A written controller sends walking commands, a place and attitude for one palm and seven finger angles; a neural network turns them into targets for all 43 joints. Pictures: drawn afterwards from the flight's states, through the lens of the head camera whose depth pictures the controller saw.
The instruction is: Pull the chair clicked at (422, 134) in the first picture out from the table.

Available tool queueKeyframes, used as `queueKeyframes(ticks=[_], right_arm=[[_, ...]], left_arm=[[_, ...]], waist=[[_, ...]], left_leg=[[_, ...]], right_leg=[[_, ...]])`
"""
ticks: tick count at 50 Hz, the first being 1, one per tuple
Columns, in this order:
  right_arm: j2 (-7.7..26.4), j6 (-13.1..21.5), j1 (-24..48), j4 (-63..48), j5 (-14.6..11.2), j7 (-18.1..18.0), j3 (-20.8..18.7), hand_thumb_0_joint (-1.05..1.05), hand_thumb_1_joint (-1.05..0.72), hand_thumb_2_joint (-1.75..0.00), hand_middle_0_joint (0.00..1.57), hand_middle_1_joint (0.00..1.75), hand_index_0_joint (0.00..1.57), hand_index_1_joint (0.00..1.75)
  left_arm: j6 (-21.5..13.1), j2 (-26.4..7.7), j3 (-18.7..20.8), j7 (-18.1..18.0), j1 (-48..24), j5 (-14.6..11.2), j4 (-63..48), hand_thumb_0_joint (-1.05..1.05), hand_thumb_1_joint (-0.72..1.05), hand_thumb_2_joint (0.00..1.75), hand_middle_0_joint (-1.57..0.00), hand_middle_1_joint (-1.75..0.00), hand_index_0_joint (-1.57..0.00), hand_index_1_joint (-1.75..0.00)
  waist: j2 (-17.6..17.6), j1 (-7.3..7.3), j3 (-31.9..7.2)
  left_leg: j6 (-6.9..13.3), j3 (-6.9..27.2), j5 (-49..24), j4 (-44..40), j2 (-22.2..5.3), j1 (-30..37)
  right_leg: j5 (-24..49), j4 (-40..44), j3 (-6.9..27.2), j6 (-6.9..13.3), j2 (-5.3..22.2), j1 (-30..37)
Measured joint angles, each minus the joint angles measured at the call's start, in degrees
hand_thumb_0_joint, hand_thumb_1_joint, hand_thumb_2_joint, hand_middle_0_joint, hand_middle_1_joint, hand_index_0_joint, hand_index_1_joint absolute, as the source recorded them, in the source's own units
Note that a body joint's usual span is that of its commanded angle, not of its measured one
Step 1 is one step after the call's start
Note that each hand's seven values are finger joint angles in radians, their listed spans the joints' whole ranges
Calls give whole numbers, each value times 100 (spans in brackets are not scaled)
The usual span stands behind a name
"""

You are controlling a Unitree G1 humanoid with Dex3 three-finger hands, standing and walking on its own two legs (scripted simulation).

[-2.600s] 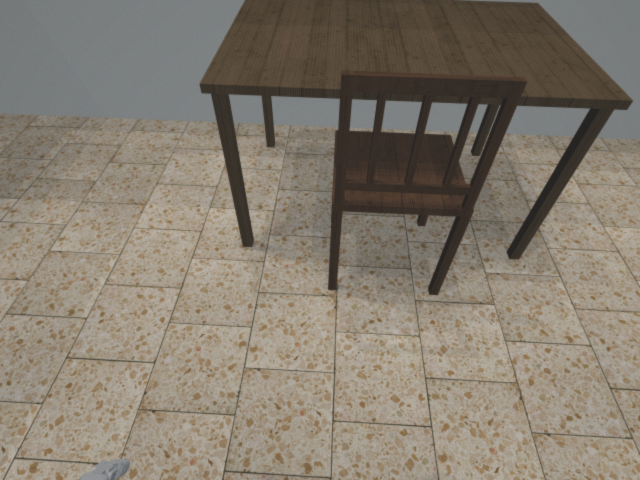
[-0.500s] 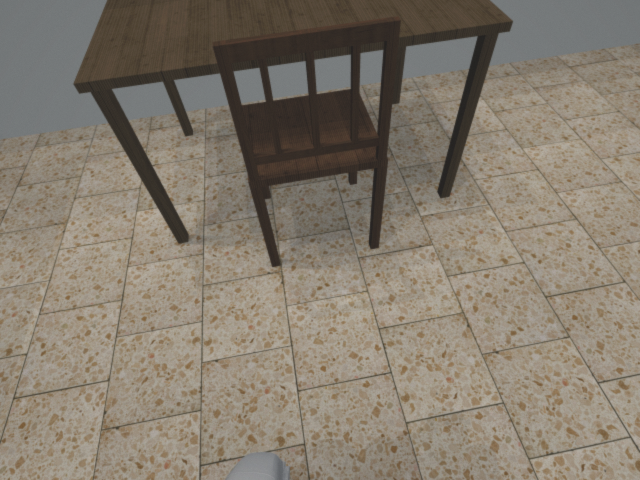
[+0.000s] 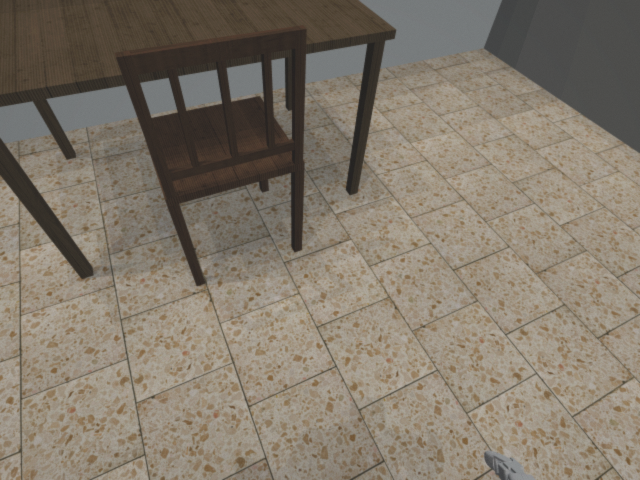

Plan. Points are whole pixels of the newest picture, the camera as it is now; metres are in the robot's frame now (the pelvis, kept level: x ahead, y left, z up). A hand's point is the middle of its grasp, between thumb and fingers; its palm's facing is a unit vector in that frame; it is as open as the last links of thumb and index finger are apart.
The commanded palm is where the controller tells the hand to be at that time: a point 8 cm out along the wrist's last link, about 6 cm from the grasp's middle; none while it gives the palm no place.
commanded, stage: walk to a spot facing it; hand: left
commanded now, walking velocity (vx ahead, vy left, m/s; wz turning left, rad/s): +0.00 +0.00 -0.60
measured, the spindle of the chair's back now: (228, 112) +0.90 +0.32 -0.10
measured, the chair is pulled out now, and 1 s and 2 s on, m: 0.00 0.00 0.00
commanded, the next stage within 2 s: turn to face it in 1.42 s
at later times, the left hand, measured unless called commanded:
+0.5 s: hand (253, 440) +0.19 +0.11 -0.15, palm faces -0.40 -0.89 -0.21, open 7.4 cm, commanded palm none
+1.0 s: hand (270, 396) +0.27 +0.10 -0.20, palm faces -0.46 -0.88 -0.14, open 7.4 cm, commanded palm none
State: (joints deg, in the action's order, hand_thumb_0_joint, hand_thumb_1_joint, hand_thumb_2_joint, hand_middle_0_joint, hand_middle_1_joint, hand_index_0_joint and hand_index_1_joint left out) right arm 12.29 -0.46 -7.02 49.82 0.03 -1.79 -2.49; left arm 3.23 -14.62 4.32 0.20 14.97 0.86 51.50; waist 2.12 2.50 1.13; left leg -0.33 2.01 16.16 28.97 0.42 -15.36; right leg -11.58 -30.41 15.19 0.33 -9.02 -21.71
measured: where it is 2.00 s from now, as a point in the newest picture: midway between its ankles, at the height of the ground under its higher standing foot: (392, 412)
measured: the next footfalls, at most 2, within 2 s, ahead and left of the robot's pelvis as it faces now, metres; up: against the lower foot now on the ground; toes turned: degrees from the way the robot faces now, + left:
right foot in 0.50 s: +0.01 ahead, -0.16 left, +0.00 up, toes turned -28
left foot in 0.92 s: +0.37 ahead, -0.06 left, +0.00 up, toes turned -23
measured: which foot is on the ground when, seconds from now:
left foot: down 0.00-0.50, up 0.52-0.90, down 0.92-1.00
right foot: up 0.00-0.48, down 0.50-0.92, up 0.94-1.00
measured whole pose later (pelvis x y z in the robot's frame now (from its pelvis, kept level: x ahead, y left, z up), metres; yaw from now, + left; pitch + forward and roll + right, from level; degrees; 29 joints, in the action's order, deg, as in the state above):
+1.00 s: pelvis +0.22 -0.08 -0.02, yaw -34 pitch -1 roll -2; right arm 9.0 4.1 -8.1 52.3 1.9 0.6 -1.5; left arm -0.7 -11.5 3.8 0.4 22.6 0.5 62.8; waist 3.0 2.3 3.6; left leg 3.5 -9.6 15.2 40.4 -5.0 -24.2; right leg -27.7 -60.7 3.5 1.4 -0.3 -12.4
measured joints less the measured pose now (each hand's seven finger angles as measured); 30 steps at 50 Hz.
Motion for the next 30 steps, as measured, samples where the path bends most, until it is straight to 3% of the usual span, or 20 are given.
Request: queueKeyframes(ticks=[3, 6, 9, 12, 17, 24, 25, 26, 28, 30], right_arm=[[-97, -25, -185, -3, 54, 7, 90, 0, -91, -89, 20, 30, 21, 29], [-159, -47, -406, 57, 95, -5, 148, 0, -91, -89, 21, 30, 21, 30], [-182, -25, -568, 113, 111, -15, 153, 0, -91, -89, 21, 30, 21, 30], [-189, 39, -737, 161, 123, 0, 137, 0, -91, -89, 21, 30, 21, 30], [-141, 122, -1072, 326, 159, 60, 67, 0, -91, -89, 21, 30, 21, 30], [151, 106, -1555, 667, 190, 130, -88, 0, -91, -89, 21, 30, 21, 30], [192, 89, -1646, 705, 164, 149, -101, 0, -91, -89, 21, 30, 21, 30], [239, 27, -1671, 778, 150, 168, -109, 0, -91, -89, 20, 30, 21, 29], [285, -109, -1651, 913, 156, 197, -115, 0, -91, -89, 20, 30, 20, 29], [270, -151, -1563, 956, 167, 230, -121, 1, -91, -89, 20, 30, 20, 29]], left_arm=[[42, -138, 99, 60, -91, 49, 39, 1, 91, 90, -20, -30, -20, -29], [45, -245, 174, 145, -87, 82, 40, 1, 91, 90, -20, -30, -20, -29], [75, -259, 184, 178, -70, 62, 64, 1, 91, 90, -20, -30, -19, -29], [130, -199, 157, 209, -77, 47, 124, 1, 91, 90, -20, -30, -19, -29], [184, -28, 83, 314, -196, 62, 187, 1, 91, 90, -20, -30, -19, -29], [-46, 191, -13, 374, -563, 61, 35, 1, 91, 90, -20, -30, -19, -29], [-150, 194, -32, 358, -618, 68, 0, 1, 91, 90, -20, -30, -19, -29], [-255, 227, -55, 315, -677, 52, -4, 1, 91, 90, -20, -30, -19, -29], [-389, 295, -102, 218, -649, -12, -19, 1, 91, 90, -20, -30, -20, -29], [-464, 324, -120, 143, -469, -35, 10, 1, 91, 90, -20, -30, -20, -29]], waist=[[127, -34, 56], [168, -38, 37], [136, -53, 51], [72, -116, 67], [-59, -284, 60], [-354, -550, 82], [-393, -559, 81], [-467, -552, 105], [-513, -531, 88], [-444, -452, -10]], left_leg=[[133, -232, -37, 7, -55, 120], [152, -460, -71, -220, -172, 327], [173, -703, -80, -300, -282, 438], [175, -949, -39, -318, -388, 510], [95, -1379, 53, -362, -593, 627], [-254, -1864, 550, 196, -1032, 645], [-251, -1846, 739, 613, -1146, 505], [-251, -1609, 1058, 1293, -1203, 257], [-201, -1052, 1215, 2620, -1069, -299], [-200, -849, 928, 3321, -963, -747]], right_leg=[[-1086, -1772, -616, -233, 163, -589], [-933, -3277, -1004, -363, 433, -972], [-819, -3758, -1164, -445, 722, -986], [-867, -3491, -1293, -475, 965, -803], [-1044, -2364, -1636, -402, 1255, -427], [-982, -386, -2085, -116, 1176, 404], [-696, -132, -2109, -7, 1123, 528], [-589, -272, -2123, 52, 1052, 498], [-737, -369, -2108, 99, 974, 621], [-780, -105, -1987, 117, 921, 884]])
